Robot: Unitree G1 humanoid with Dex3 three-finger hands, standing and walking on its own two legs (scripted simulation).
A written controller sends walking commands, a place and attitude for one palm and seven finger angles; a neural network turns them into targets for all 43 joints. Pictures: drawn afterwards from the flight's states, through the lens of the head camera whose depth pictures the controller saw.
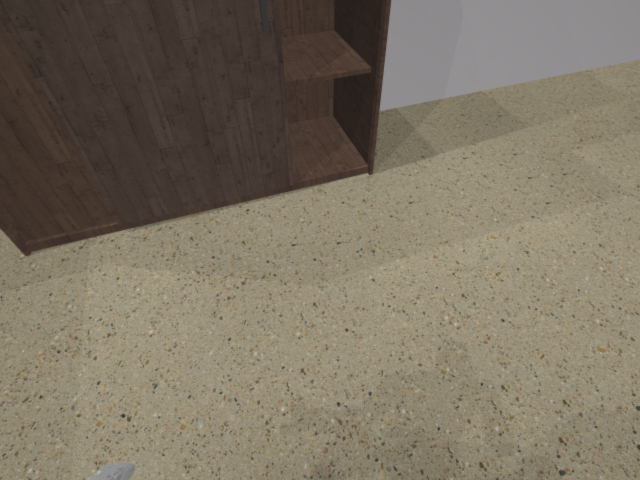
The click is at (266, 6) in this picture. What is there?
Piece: wardrobe's sliding door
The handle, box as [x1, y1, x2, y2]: [259, 0, 268, 31]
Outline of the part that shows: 259,0 261,14 260,22 262,30 268,31 265,0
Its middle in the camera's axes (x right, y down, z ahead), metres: -0.19 -0.76 +1.22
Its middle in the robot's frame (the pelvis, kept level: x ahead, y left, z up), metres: +1.43 +0.25 +0.09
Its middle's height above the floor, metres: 0.86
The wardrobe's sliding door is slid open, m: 0.40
